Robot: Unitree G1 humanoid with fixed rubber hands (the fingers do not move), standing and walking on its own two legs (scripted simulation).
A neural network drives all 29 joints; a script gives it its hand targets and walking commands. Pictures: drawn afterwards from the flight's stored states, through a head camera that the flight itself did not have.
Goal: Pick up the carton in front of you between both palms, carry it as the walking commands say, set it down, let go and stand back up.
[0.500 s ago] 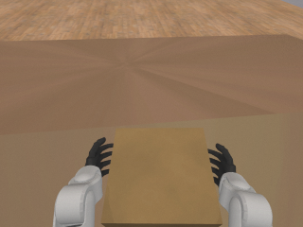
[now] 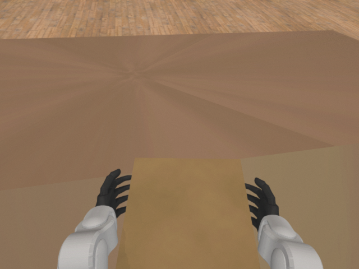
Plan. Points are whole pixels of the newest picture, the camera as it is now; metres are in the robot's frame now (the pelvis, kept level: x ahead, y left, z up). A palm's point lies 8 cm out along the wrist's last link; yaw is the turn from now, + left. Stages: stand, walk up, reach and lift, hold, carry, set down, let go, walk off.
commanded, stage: carry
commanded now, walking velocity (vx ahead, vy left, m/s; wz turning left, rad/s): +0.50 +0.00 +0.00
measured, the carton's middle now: (186, 229) +0.22 -0.01 -0.01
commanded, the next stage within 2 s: none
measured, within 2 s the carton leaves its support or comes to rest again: neither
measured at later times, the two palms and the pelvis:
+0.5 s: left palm (139, 101) +0.55 +0.12 +0.07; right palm (238, 101) +0.58 -0.18 +0.06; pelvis +0.34 -0.05 +0.00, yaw +5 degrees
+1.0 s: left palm (136, 43) +0.95 +0.18 +0.06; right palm (208, 46) +0.94 -0.12 +0.07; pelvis +0.68 +0.03 -0.01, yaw +1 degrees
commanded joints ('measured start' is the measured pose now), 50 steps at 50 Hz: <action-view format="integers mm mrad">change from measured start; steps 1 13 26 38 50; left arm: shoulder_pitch -270 -292 -293 -283 -624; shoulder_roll -735 -584 -732 -533 -654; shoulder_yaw -567 -540 -583 -507 -468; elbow -56 -151 -159 -143 55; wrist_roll -136 -183 -225 -183 -155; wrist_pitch -32 26 -24 27 -48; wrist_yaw -37 12 -56 10 43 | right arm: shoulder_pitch -377 -318 -329 -359 -703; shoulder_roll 691 570 748 549 629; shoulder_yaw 600 514 586 535 481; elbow -128 -151 -155 -185 -14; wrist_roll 212 171 156 168 187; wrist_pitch -38 10 -31 26 -70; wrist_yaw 99 19 47 0 7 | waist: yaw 24 19 48 56 23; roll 128 156 -95 -146 87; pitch -168 17 -214 37 -256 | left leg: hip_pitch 230 345 -293 -294 245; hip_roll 248 207 87 34 253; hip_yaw -270 -82 -200 -53 -359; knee -272 -202 652 161 -124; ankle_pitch -73 305 -56 163 67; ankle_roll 31 17 -62 -51 72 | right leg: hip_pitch -117 -45 491 535 -95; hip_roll -25 28 -187 -140 -5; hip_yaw -6 -149 90 -78 57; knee -137 -603 -960 -949 101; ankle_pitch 95 268 143 333 -4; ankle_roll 14 -10 -86 -87 -29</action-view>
